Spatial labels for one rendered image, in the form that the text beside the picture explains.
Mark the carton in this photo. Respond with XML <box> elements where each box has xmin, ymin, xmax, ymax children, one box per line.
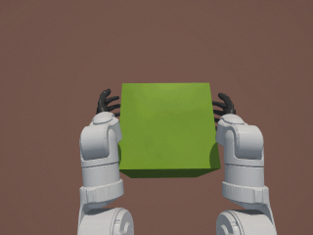
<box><xmin>117</xmin><ymin>82</ymin><xmax>221</xmax><ymax>178</ymax></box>

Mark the left robot upper arm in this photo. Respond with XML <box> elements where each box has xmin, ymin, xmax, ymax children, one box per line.
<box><xmin>77</xmin><ymin>207</ymin><xmax>134</xmax><ymax>235</ymax></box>

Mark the left robot forearm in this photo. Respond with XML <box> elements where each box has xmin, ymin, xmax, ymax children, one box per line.
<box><xmin>77</xmin><ymin>112</ymin><xmax>124</xmax><ymax>235</ymax></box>

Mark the robot right hand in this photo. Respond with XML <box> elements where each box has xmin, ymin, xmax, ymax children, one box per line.
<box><xmin>211</xmin><ymin>93</ymin><xmax>236</xmax><ymax>131</ymax></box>

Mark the robot left hand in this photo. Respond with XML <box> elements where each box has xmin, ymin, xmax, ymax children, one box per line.
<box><xmin>96</xmin><ymin>89</ymin><xmax>121</xmax><ymax>117</ymax></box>

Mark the right robot forearm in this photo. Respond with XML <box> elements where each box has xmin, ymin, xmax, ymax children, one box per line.
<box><xmin>215</xmin><ymin>114</ymin><xmax>277</xmax><ymax>234</ymax></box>

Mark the right robot upper arm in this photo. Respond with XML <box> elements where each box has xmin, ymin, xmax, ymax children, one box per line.
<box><xmin>215</xmin><ymin>210</ymin><xmax>277</xmax><ymax>235</ymax></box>

